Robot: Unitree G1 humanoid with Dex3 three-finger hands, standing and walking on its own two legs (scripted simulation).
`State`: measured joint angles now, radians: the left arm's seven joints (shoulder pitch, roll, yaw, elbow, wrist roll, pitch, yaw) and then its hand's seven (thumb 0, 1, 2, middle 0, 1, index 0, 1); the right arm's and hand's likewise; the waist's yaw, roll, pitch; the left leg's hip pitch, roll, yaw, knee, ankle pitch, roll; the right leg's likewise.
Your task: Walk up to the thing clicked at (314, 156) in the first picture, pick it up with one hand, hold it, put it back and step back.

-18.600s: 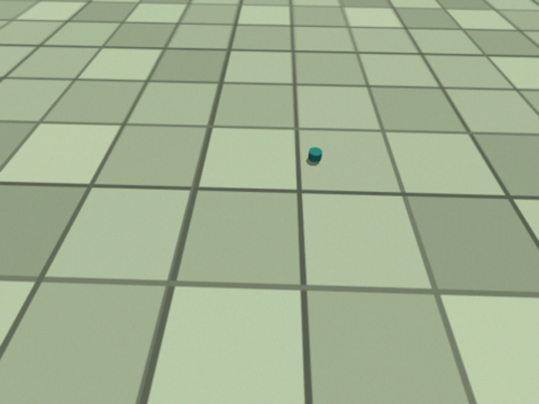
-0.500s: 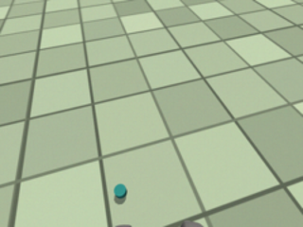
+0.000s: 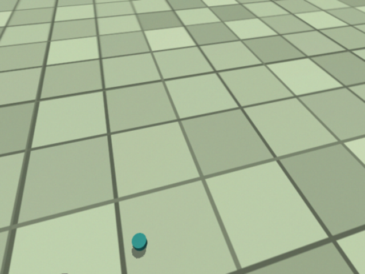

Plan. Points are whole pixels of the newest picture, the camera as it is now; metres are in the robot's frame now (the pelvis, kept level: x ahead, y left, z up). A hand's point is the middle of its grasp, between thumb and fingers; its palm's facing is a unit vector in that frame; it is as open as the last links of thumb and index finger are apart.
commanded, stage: walk up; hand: left
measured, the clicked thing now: (139, 241) +0.41 +0.21 -0.76
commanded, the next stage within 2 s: stand in 0.10 s
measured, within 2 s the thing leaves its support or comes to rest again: neither
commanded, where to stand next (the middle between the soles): +0.00 -0.03 m, yaw -3 degrees
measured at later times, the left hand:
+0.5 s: hand out of the picture +0.08 +0.25 -0.16, palm faces -0.01 -0.94 -0.33, open 7.4 cm
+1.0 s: hand out of the picture +0.11 +0.24 -0.15, palm faces -0.02 -0.94 -0.35, open 7.4 cm
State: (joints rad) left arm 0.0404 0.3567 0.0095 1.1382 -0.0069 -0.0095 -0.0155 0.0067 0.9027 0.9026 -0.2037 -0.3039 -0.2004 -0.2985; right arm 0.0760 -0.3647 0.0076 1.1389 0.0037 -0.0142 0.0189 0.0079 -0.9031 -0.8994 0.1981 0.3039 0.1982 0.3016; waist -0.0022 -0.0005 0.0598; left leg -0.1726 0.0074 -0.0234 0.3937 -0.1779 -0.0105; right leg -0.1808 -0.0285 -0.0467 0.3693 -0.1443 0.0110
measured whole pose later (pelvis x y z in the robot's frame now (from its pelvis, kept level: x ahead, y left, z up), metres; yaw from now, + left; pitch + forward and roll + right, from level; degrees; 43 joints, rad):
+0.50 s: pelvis +0.01 +0.00 +0.00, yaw +0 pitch -2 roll +0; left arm 0.11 0.35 0.01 1.16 0.01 -0.02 -0.01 0.01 0.90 0.90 -0.20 -0.30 -0.20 -0.30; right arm 0.09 -0.34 0.00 1.15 -0.01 -0.01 0.02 0.01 -0.90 -0.90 0.20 0.30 0.20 0.30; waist 0.01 0.00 0.05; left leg -0.13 0.01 -0.02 0.34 -0.17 -0.02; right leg -0.15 -0.02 -0.05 0.34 -0.15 0.01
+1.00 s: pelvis +0.03 -0.01 +0.00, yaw +0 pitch -2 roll +0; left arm 0.09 0.35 0.01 1.15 0.00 -0.01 -0.01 0.01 0.90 0.90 -0.20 -0.30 -0.20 -0.30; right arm 0.10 -0.35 0.00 1.15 -0.01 -0.01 0.01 0.01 -0.90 -0.90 0.20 0.30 0.20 0.30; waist 0.00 0.01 0.05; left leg -0.11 0.02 -0.02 0.32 -0.18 -0.03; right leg -0.13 -0.01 -0.05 0.33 -0.17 0.00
